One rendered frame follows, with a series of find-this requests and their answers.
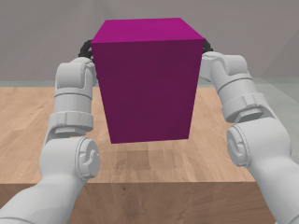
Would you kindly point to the carton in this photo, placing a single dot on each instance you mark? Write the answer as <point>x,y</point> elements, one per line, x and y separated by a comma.
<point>147,71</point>

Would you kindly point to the right robot hand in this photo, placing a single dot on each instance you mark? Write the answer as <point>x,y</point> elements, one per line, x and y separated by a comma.
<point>207,47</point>

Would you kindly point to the right robot upper arm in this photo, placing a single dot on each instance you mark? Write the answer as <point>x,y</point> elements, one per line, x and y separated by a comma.
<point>263,147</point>

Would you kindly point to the left robot upper arm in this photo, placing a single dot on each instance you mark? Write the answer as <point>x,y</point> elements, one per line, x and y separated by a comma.
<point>66,165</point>

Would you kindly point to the left robot forearm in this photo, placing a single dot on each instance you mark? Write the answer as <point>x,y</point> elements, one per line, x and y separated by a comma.
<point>73,95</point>

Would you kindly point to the right robot forearm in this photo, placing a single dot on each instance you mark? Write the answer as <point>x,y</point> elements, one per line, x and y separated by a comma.
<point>240,99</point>

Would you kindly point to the left robot hand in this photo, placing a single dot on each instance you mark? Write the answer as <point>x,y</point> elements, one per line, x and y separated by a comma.
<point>85,52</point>

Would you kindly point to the pedestal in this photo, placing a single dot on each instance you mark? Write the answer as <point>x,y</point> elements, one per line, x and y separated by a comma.
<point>184,181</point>

